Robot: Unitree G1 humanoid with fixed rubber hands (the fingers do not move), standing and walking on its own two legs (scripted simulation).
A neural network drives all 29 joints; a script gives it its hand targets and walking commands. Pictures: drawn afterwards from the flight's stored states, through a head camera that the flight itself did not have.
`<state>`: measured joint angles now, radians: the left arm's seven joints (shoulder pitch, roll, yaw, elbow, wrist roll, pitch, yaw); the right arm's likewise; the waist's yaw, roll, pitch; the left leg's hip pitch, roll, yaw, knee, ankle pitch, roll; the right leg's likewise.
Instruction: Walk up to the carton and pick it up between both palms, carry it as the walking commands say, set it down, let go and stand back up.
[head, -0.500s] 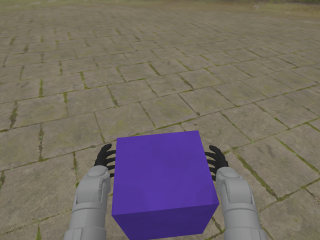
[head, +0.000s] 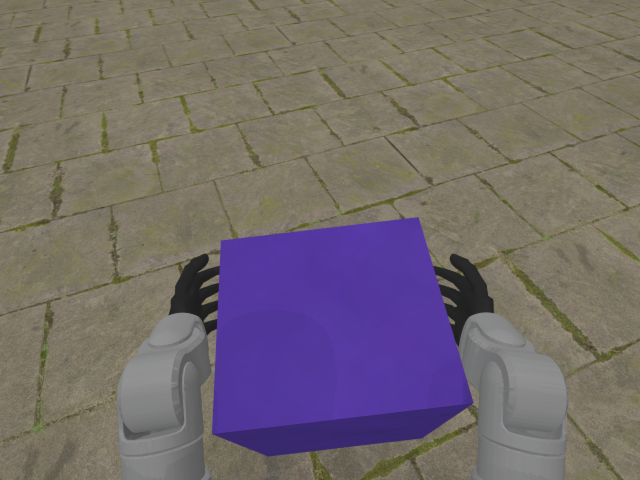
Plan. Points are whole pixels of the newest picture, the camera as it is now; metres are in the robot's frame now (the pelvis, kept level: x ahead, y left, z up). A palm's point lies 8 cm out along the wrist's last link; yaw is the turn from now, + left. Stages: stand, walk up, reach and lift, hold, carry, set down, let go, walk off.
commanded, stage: carry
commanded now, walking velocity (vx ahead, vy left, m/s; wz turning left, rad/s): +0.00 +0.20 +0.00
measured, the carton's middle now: (334, 351) +0.27 +0.00 +0.03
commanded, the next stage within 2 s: none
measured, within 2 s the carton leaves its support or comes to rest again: neither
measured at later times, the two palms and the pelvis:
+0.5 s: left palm (106, 384) +0.19 +0.23 +0.11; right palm (429, 391) +0.19 -0.09 +0.11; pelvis -0.05 +0.07 +0.00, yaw +1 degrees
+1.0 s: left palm out of the picture +0.11 +0.32 +0.11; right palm (325, 463) +0.13 +0.01 +0.11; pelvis -0.12 +0.15 +0.01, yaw +4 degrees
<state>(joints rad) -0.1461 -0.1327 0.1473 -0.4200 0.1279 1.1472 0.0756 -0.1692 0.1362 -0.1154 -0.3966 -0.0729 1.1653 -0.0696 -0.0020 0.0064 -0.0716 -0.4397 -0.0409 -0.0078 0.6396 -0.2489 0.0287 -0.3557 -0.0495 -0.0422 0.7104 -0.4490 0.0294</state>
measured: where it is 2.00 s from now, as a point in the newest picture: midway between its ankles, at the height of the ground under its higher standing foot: outside the picture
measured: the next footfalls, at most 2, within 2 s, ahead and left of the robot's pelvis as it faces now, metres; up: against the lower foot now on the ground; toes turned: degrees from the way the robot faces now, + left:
left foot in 0.26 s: +0.06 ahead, +0.14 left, +0.00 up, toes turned +2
right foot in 0.54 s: -0.03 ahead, -0.05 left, +0.00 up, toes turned -3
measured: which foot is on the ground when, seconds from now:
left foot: down 0.00-0.10, up 0.12-0.24, down 0.26-0.58, up 0.60-0.82, down 0.84-1.00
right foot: down 0.00-0.28, up 0.30-0.52, down 0.54-0.86, up 0.88-1.00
